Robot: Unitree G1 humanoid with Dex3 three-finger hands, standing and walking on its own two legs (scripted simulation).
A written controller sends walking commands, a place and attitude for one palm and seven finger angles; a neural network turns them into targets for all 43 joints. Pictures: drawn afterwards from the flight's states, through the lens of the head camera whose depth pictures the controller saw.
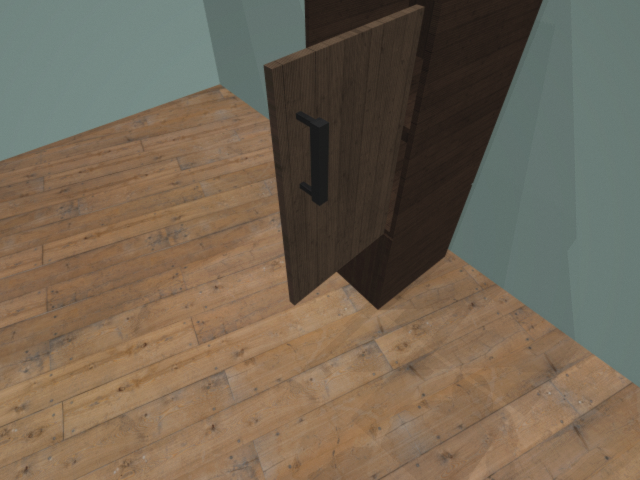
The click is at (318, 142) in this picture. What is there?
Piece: cupboard door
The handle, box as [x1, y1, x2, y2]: [296, 111, 328, 205]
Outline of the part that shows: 300,111 296,113 296,118 310,127 311,185 310,186 303,181 300,183 300,188 311,195 312,200 319,205 327,200 328,122 319,117 314,119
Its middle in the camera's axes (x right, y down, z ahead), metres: -0.02 -0.13 +0.64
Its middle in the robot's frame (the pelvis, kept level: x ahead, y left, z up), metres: +0.58 +0.05 +0.08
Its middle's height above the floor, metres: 0.86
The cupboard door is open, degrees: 94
